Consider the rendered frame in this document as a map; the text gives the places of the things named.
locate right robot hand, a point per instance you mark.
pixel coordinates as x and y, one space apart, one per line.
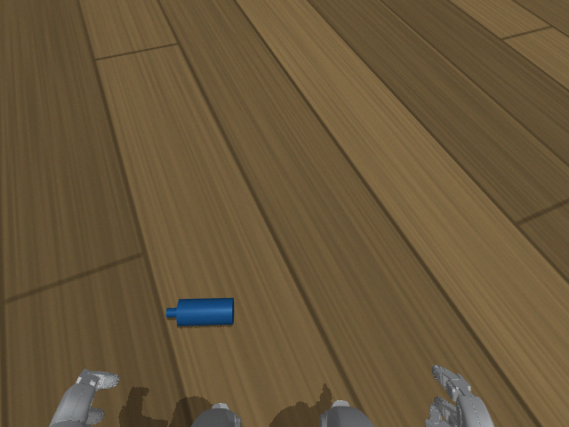
470 411

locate bottle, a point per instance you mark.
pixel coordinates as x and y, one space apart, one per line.
203 312

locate left robot hand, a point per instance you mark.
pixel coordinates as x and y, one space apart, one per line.
76 402

